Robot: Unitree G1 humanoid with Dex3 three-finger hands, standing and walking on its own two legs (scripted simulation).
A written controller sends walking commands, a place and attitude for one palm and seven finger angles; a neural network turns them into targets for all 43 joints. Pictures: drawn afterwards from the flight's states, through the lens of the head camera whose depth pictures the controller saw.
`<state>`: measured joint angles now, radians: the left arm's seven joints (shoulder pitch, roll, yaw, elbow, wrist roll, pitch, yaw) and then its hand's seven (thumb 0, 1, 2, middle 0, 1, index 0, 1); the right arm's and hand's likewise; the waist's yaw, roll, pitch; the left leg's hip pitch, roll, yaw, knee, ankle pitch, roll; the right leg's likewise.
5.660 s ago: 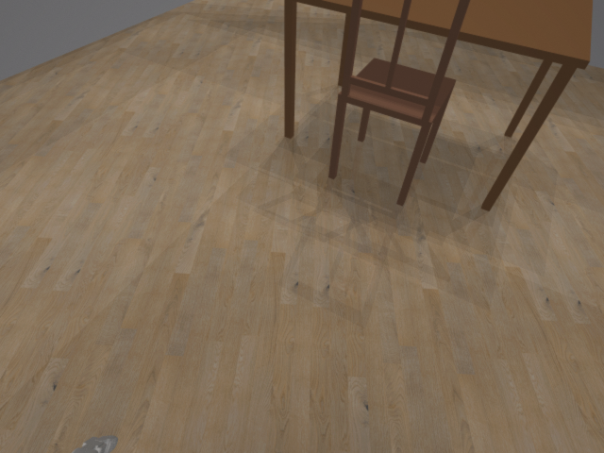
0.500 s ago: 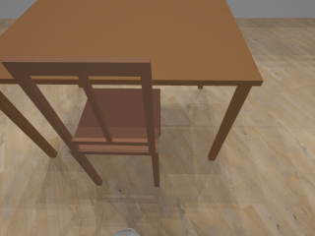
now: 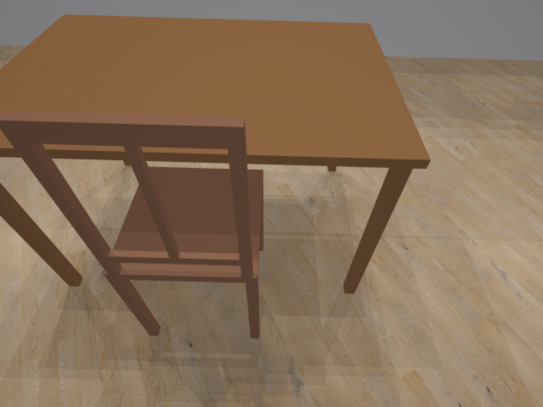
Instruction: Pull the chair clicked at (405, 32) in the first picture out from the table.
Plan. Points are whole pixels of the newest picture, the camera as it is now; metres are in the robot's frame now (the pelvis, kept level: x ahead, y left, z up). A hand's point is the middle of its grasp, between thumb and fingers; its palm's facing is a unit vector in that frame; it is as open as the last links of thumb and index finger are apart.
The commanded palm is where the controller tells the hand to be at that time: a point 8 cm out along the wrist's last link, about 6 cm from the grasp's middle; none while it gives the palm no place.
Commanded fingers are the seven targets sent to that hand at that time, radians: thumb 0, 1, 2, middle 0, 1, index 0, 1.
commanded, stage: come to a stop and stand still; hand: left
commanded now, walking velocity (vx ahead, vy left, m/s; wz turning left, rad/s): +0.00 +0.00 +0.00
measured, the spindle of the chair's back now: (156, 209) +0.48 +0.25 -0.04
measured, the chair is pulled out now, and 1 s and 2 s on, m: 0.00 0.00 0.00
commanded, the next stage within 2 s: look again from close up in 0.72 s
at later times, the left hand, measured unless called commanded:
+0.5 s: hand out of the picture +0.02 +0.18 -0.17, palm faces +0.02 -0.98 -0.18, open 7.4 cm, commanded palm none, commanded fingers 0.00 0.90 0.90 -0.20 -0.30 -0.20 -0.30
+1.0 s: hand out of the picture +0.04 +0.20 -0.17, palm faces +0.01 -0.98 -0.19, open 7.4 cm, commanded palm none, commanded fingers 0.00 0.90 0.90 -0.20 -0.30 -0.20 -0.30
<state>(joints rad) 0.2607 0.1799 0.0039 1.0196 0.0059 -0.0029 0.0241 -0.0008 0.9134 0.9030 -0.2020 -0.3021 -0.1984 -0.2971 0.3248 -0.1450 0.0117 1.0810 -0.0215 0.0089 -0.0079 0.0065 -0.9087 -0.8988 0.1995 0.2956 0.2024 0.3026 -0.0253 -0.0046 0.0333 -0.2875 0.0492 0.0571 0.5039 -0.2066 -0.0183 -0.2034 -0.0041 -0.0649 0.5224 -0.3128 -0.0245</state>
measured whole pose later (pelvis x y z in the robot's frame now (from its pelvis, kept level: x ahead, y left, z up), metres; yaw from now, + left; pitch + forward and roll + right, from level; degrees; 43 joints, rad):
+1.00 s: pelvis +0.04 +0.02 +0.01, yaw -1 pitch +0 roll +1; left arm 0.30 0.16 0.00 1.12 0.01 -0.02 0.03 0.00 0.91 0.90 -0.20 -0.30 -0.20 -0.30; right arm 0.26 -0.15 0.02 1.16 -0.01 -0.02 -0.03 0.01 -0.92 -0.90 0.20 0.30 0.20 0.30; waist 0.00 -0.02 0.02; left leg -0.18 0.01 0.09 0.42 -0.23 0.01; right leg -0.09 -0.04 -0.03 0.42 -0.31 0.02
